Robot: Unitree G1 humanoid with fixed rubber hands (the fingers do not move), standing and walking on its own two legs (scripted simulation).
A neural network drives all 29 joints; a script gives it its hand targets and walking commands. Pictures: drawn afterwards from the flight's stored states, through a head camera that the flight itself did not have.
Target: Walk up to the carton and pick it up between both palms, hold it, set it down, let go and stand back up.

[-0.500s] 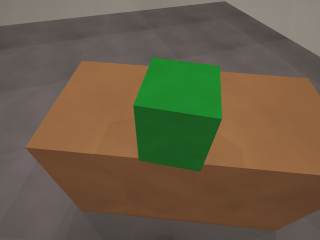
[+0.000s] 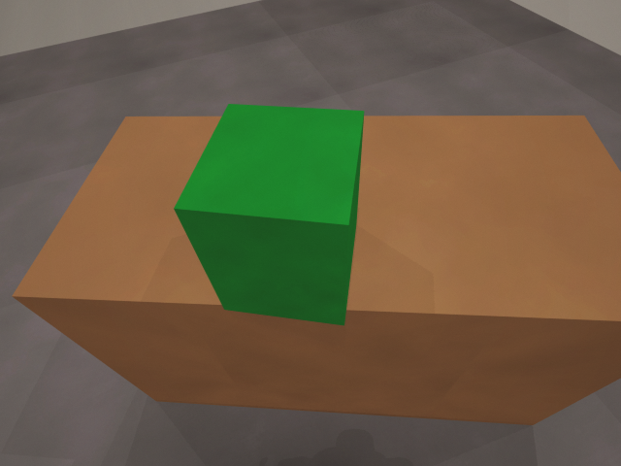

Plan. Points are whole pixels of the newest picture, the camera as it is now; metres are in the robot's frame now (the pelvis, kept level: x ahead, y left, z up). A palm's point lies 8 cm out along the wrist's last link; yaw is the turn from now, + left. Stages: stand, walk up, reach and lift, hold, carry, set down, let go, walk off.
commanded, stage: walk up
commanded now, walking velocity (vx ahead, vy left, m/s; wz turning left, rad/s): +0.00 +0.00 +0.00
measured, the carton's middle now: (288, 218) +0.44 +0.04 +0.04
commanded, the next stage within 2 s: stand in 1.08 s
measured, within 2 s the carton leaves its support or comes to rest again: neither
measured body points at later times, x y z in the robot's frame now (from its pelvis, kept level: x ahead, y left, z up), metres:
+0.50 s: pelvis -0.01 -0.02 +0.00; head +0.01 -0.01 +0.45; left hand -0.01 +0.23 -0.16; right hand +0.00 -0.25 -0.15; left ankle -0.02 +0.11 -0.74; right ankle -0.01 -0.13 -0.71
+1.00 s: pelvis +0.01 -0.04 +0.01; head +0.01 -0.02 +0.46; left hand +0.02 +0.18 -0.16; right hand +0.00 -0.25 -0.15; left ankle -0.02 +0.09 -0.74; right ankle +0.01 -0.14 -0.74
